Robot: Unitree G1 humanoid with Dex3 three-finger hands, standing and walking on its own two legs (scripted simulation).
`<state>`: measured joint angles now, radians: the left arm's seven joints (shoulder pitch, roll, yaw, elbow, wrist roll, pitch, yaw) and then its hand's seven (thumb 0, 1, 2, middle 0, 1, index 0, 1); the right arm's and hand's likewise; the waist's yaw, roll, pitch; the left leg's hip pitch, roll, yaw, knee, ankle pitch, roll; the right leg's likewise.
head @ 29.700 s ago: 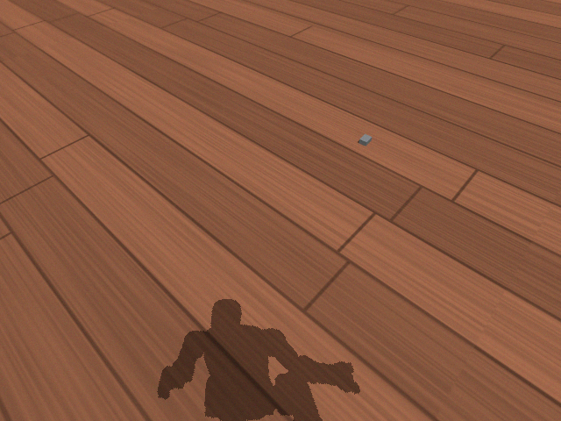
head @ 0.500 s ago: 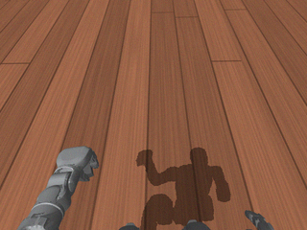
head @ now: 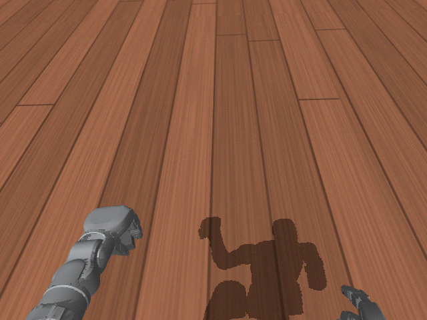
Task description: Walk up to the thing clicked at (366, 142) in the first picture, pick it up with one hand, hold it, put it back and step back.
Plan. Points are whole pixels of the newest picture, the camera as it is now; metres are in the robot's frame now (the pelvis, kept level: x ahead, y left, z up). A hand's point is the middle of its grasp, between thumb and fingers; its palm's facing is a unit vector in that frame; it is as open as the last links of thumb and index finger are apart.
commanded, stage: hold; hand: left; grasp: from above
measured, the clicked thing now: (118, 241) +0.32 +0.24 -0.09
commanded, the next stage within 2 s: crouch in 1.44 s
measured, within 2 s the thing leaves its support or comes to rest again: neither
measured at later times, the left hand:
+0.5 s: hand (115, 243) +0.28 +0.22 -0.03, palm faces -0.46 -0.04 -0.89, open 5.1 cm
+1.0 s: hand (114, 243) +0.28 +0.21 -0.02, palm faces -0.45 -0.05 -0.89, open 5.1 cm
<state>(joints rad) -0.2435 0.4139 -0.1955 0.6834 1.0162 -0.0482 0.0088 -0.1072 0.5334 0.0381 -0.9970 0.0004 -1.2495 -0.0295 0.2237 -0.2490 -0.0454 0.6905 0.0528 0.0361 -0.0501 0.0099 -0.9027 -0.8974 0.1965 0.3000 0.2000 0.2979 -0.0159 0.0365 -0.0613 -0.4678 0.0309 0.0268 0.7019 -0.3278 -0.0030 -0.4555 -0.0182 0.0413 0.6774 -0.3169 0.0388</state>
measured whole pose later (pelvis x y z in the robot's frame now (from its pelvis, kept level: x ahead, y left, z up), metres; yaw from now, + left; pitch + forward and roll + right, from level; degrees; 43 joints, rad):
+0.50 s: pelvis +0.00 +0.00 +0.01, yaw +0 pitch +3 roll +0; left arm -0.21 0.42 -0.20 0.61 1.01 -0.05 -0.04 -0.12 0.54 0.01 -1.01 0.00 -1.27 0.00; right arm 0.20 -0.25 -0.04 0.67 0.06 0.05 -0.06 0.01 -0.90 -0.90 0.20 0.30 0.20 0.30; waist 0.00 0.04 -0.04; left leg -0.38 0.03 0.03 0.62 -0.28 -0.01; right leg -0.38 -0.02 0.05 0.61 -0.28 0.03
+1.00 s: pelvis +0.00 -0.01 +0.01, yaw +0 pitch +1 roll +0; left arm -0.18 0.42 -0.19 0.54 0.99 -0.05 -0.07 -0.13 0.55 0.00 -1.01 0.00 -1.27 0.00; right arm 0.18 -0.25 -0.03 0.66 0.07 0.06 -0.07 0.01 -0.90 -0.90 0.20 0.30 0.20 0.30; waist 0.01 0.05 -0.01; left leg -0.31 0.03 0.03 0.54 -0.25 -0.01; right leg -0.31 -0.02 0.04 0.55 -0.26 0.03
